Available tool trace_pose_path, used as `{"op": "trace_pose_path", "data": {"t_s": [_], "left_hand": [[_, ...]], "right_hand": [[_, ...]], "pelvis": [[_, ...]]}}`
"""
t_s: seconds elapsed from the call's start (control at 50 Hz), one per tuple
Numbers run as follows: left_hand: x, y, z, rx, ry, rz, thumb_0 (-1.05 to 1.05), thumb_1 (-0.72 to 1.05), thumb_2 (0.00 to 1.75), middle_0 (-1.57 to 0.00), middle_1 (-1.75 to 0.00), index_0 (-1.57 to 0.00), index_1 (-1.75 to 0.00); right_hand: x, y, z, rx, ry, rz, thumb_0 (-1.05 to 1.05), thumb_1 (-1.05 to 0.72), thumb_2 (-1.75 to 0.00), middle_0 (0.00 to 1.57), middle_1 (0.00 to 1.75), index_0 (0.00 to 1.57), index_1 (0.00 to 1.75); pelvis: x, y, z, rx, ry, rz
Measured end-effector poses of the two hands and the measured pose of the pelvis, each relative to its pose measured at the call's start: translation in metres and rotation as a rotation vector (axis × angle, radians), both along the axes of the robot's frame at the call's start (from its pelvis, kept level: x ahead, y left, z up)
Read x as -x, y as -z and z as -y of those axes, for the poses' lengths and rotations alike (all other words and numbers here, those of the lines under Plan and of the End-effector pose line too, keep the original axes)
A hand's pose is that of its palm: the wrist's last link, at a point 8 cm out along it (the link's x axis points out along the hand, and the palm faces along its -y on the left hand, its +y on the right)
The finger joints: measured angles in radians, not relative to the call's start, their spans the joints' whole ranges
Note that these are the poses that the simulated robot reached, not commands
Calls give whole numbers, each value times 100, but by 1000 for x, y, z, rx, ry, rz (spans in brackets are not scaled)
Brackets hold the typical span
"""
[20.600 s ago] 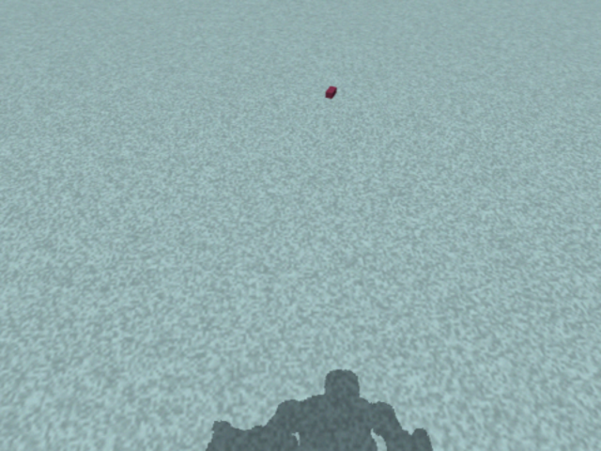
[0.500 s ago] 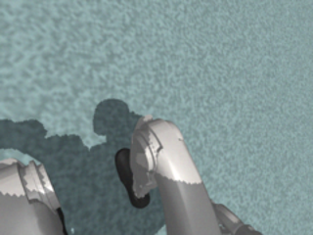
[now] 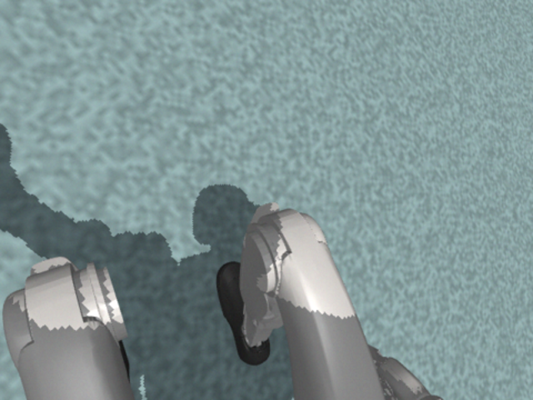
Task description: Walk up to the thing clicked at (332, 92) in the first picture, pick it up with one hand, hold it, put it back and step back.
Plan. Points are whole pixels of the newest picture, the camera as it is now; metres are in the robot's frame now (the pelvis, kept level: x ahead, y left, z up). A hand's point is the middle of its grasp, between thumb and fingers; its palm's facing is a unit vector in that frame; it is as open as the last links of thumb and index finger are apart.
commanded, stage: settle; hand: left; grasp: from above
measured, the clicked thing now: out of the picture +0.47 +0.35 -0.25
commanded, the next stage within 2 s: lift in 0.50 s
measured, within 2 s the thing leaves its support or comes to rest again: neither
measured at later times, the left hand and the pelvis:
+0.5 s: hand out of the picture +0.44 +0.35 -0.14, palm faces -0.44 -0.08 -0.89, open 7.2 cm; pelvis -0.01 -0.01 +0.02, yaw +4 degrees
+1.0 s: hand out of the picture +0.41 +0.36 -0.06, palm faces -0.46 -0.12 -0.88, open 7.2 cm; pelvis -0.01 +0.00 +0.07, yaw +7 degrees
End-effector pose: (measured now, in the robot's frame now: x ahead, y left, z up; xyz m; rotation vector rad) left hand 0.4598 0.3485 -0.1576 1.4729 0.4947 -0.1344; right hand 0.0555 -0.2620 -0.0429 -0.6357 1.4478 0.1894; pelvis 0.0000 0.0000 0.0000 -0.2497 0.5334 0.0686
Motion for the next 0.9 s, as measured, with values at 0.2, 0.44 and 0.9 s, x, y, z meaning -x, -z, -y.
{"op": "trace_pose_path", "data": {"t_s": [0.2,0.44,0.9], "left_hand": [[8,-44,-7,-30,-16,-61,0,39,7,-102,-10,-106,-7],[10,-74,0,-13,33,-63,-1,39,5,-104,-7,-107,-6],[30,-132,-7,5,3,-96,-1,42,6,-100,-10,-103,-9]], "right_hand": [[-28,10,2,-46,32,89,0,-91,-89,20,30,20,30],[-24,14,8,-22,89,86,0,-91,-89,20,30,20,30],[-4,-13,8,16,227,58,0,-91,-90,20,30,20,30]], "pelvis": [[2,-10,0,-27,-22,-33],[7,-17,5,-50,-41,-38],[10,-54,1,-68,-63,-86]]}}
